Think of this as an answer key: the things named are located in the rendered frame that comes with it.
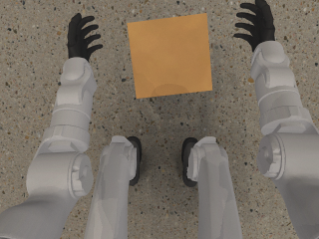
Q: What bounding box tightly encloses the left robot upper arm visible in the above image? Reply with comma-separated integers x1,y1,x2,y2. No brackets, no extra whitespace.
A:
0,151,94,239

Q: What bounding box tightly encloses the carton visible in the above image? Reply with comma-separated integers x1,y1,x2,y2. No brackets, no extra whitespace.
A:
127,13,212,99

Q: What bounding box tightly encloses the right robot upper arm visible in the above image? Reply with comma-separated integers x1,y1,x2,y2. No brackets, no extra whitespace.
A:
256,132,319,239

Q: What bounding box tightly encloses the left robot foot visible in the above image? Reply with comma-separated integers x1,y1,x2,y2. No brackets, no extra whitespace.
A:
127,136,142,186

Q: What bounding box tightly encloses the right robot forearm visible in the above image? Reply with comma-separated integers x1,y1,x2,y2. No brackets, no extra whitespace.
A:
249,40,319,135

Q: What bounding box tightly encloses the right robot thigh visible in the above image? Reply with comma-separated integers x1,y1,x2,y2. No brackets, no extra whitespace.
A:
189,143,243,239

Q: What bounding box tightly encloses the robot left hand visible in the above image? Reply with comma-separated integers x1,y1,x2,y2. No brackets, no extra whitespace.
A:
67,13,104,63

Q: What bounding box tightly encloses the robot right hand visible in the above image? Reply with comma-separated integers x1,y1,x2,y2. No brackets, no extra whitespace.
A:
233,0,275,53

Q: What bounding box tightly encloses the left robot forearm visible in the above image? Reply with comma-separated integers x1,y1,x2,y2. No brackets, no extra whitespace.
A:
26,57,98,194

